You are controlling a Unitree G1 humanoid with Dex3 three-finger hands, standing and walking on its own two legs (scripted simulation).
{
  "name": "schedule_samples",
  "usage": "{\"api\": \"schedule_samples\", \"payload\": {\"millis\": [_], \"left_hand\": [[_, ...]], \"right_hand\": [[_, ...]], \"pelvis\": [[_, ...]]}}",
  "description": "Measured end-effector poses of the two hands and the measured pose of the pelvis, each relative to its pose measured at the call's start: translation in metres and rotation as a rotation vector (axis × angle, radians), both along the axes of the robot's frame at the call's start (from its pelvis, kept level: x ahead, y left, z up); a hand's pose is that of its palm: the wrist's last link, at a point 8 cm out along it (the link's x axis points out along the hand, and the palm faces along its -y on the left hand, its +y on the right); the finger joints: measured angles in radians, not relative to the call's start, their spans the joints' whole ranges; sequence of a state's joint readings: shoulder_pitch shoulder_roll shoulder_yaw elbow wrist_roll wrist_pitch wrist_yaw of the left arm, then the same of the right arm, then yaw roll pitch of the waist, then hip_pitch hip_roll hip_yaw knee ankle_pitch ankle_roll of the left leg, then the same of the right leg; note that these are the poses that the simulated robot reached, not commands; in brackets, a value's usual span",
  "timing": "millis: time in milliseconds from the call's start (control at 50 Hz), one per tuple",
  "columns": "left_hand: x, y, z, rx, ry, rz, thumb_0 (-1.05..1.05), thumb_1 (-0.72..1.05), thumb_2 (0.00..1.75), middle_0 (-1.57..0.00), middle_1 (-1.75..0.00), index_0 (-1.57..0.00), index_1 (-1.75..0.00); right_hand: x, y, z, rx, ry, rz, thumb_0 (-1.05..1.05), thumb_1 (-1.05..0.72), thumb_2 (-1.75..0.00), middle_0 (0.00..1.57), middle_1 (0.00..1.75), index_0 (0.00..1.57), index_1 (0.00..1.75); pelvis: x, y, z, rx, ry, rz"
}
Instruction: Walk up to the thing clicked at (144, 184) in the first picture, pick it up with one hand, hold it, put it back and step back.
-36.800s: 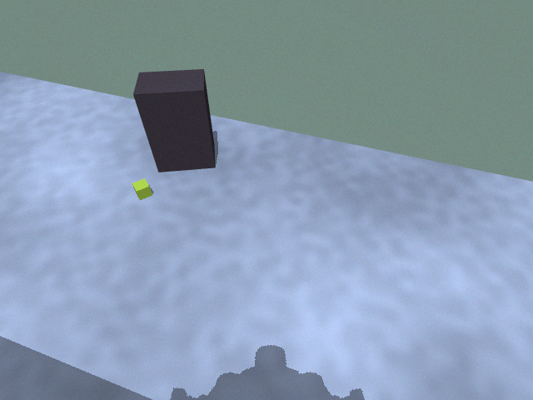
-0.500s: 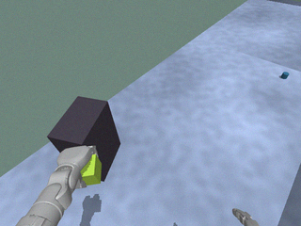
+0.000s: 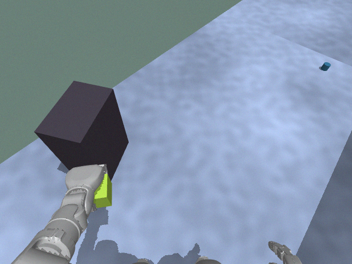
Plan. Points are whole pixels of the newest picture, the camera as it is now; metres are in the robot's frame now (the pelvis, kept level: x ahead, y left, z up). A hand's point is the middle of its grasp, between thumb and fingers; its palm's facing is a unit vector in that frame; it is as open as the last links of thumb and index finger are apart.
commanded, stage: crouch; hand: left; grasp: from above
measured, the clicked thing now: (97, 191) +0.33 +0.21 -0.12
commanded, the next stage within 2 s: lower in 1.64 s
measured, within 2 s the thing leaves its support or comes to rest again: neither
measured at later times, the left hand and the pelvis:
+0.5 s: hand (114, 195) +0.39 +0.22 -0.35, palm faces -0.46 -0.04 -0.89, open 10.1 cm; pelvis -0.06 +0.01 -0.22, yaw -2 degrees
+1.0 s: hand (120, 199) +0.42 +0.23 -0.50, palm faces -0.45 -0.07 -0.89, open 10.0 cm; pelvis -0.06 +0.01 -0.33, yaw -4 degrees
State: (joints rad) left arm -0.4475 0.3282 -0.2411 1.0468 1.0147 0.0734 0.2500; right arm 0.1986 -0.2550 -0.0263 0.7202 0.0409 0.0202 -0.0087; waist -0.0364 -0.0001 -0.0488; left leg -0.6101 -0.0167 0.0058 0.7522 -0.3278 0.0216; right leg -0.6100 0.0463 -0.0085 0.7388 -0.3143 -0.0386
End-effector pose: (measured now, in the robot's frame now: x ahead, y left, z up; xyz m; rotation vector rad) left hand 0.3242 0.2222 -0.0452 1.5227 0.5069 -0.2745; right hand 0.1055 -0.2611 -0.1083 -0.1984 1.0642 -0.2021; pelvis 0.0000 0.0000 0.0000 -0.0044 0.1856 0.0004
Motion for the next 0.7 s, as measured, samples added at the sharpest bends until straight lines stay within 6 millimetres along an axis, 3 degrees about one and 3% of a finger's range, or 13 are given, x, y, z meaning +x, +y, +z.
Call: {"api": "schedule_samples", "payload": {"millis": [180, 280, 380, 520, 700], "left_hand": [[0.041, -0.002, -0.093, 0.031, -0.096, -0.044, 0.01, -0.03, 0.71, -0.57, -0.84, -0.54, -0.83], [0.058, -0.001, -0.145, 0.037, -0.101, 0.0, 0.01, -0.02, 0.7, -0.55, -0.86, -0.53, -0.84], [0.066, 0.0, -0.19, 0.028, -0.072, 0.027, 0.01, -0.01, 0.69, -0.54, -0.88, -0.53, -0.84], [0.074, -0.003, -0.255, -0.001, -0.016, -0.013, 0.01, -0.02, 0.69, -0.55, -0.88, -0.53, -0.84], [0.088, 0.007, -0.327, -0.013, -0.055, -0.031, 0.01, -0.03, 0.7, -0.56, -0.87, -0.54, -0.84]], "right_hand": [[-0.067, -0.02, -0.084, -0.084, 0.133, -0.047, 0.0, -0.89, -0.89, 0.2, 0.3, 0.2, 0.29], [-0.105, -0.013, -0.137, -0.073, 0.213, -0.078, 0.0, -0.89, -0.89, 0.2, 0.3, 0.2, 0.29], [-0.13, 0.003, -0.184, -0.035, 0.272, -0.099, 0.0, -0.89, -0.89, 0.2, 0.3, 0.2, 0.29], [-0.138, 0.018, -0.236, -0.016, 0.294, -0.094, 0.0, -0.89, -0.89, 0.21, 0.3, 0.2, 0.29], [-0.119, 0.01, -0.285, -0.048, 0.299, -0.007, 0.0, -0.89, -0.89, 0.21, 0.3, 0.2, 0.29]], "pelvis": [[-0.026, 0.005, -0.09, -0.018, 0.229, -0.003], [-0.039, 0.009, -0.138, -0.023, 0.318, -0.007], [-0.049, 0.011, -0.176, -0.026, 0.373, -0.01], [-0.056, 0.012, -0.226, -0.039, 0.433, -0.008], [-0.057, 0.012, -0.281, -0.056, 0.494, -0.009]]}}
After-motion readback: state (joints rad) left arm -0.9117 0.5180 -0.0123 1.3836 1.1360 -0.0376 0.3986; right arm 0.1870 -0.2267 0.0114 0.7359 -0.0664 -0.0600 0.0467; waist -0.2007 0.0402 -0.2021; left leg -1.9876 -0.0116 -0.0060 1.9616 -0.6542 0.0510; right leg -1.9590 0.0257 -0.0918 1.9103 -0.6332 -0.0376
